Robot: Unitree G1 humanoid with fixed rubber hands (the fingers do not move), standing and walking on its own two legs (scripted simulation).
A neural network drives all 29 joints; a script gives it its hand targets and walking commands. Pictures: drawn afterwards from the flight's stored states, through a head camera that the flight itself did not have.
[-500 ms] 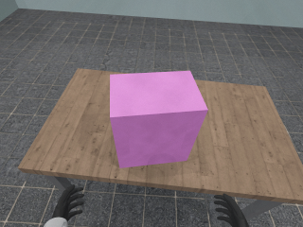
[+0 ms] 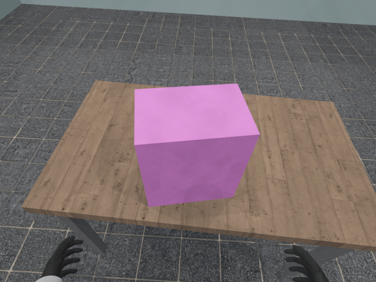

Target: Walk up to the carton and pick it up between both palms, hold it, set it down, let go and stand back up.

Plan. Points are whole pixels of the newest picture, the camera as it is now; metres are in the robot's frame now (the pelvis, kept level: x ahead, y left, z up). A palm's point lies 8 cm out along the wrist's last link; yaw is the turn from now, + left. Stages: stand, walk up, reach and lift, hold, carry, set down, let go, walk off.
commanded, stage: stand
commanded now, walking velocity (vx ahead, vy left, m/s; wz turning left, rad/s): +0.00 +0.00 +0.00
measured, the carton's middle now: (189, 149) +0.43 +0.03 -0.01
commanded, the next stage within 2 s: none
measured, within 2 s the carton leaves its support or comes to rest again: neither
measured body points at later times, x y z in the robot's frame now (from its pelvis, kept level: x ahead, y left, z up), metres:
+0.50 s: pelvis -0.01 +0.00 +0.00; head -0.01 +0.00 +0.45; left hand +0.07 +0.32 -0.11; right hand +0.15 -0.29 -0.09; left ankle -0.04 +0.14 -0.74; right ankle +0.00 -0.11 -0.74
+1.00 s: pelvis -0.01 +0.00 +0.00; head -0.01 +0.00 +0.45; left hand +0.06 +0.33 -0.11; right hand +0.14 -0.29 -0.10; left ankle -0.04 +0.14 -0.74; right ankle +0.00 -0.11 -0.74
